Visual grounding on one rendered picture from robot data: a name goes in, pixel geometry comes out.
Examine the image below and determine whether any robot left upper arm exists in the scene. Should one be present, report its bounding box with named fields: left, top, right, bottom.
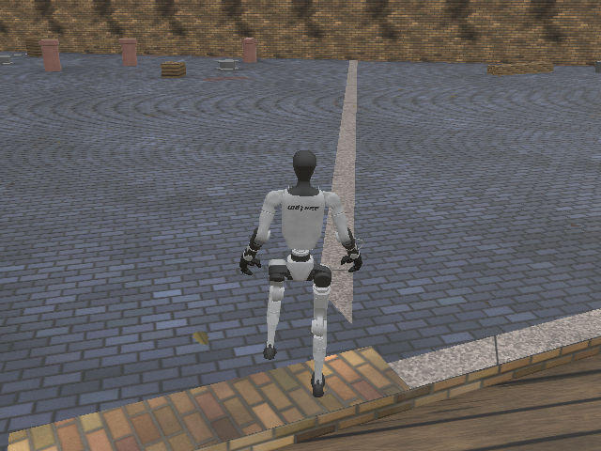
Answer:
left=255, top=190, right=284, bottom=242

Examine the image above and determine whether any right robot hand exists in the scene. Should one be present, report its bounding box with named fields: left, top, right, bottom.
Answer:
left=341, top=253, right=362, bottom=272

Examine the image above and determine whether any right robot forearm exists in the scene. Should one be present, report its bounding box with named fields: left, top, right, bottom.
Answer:
left=342, top=228, right=360, bottom=259

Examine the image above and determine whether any robot left thigh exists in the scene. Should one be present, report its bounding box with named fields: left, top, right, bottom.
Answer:
left=268, top=259, right=287, bottom=302

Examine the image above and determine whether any left robot hand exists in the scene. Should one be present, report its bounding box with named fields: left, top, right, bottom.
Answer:
left=239, top=254, right=261, bottom=275

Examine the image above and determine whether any robot right shin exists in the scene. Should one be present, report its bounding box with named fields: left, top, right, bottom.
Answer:
left=313, top=320, right=327, bottom=384

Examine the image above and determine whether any left robot forearm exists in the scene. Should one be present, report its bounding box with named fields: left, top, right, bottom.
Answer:
left=243, top=227, right=264, bottom=261

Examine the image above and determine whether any robot right upper arm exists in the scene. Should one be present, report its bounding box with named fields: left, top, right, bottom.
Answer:
left=323, top=191, right=351, bottom=243

